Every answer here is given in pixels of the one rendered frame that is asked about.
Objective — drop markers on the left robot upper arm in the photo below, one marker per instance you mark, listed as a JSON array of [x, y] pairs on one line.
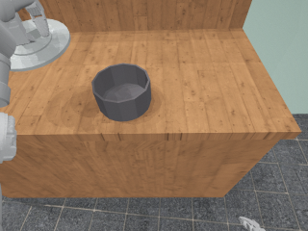
[[8, 136]]

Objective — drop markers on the lid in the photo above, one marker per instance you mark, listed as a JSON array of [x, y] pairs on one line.
[[44, 51]]

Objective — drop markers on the knob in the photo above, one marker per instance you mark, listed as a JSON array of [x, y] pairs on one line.
[[31, 29]]

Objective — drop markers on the robot right hand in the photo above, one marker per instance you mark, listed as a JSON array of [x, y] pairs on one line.
[[250, 225]]

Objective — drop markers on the pot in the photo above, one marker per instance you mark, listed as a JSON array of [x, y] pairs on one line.
[[122, 91]]

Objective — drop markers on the left robot forearm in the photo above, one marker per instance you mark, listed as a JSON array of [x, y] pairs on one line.
[[7, 48]]

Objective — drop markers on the table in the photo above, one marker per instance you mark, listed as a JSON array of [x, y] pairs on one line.
[[214, 111]]

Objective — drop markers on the robot left hand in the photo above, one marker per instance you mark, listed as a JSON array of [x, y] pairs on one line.
[[34, 8]]

